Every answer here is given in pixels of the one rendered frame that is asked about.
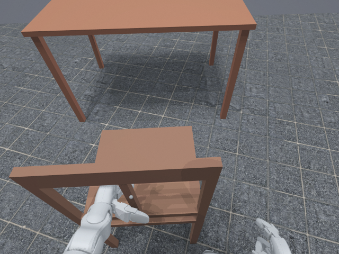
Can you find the chair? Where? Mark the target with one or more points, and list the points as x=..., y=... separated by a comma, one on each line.
x=160, y=162

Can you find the table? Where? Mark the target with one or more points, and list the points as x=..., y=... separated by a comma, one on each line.
x=96, y=17

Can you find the left robot hand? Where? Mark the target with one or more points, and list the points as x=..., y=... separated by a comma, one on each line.
x=123, y=211

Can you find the left robot forearm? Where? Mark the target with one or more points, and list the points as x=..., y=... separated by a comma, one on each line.
x=94, y=230

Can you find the right robot hand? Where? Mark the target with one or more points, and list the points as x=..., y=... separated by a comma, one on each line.
x=277, y=244

